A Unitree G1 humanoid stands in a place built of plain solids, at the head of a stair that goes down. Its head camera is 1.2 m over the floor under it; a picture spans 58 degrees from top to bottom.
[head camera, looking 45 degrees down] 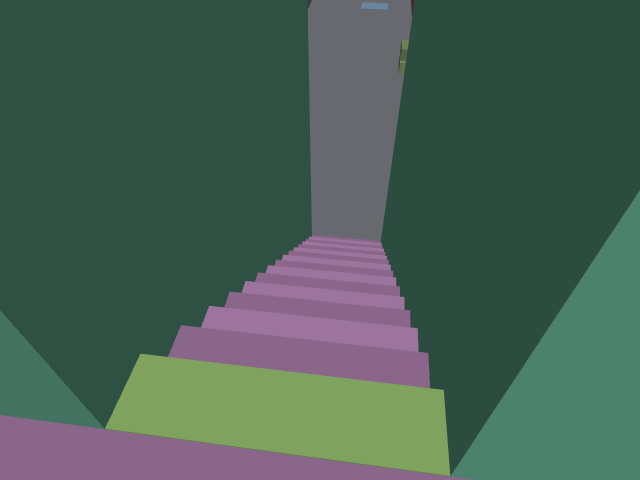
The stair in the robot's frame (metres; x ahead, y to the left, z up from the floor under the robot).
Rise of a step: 0.19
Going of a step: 0.23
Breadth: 0.94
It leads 7 degrees to the right of straight ahead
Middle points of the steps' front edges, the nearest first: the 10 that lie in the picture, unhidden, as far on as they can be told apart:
0.64 0.10 0.00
0.88 0.07 -0.19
1.11 0.04 -0.38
1.34 0.01 -0.58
1.57 -0.02 -0.77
1.80 -0.05 -0.96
2.04 -0.08 -1.15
2.27 -0.11 -1.35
2.50 -0.14 -1.54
2.73 -0.17 -1.73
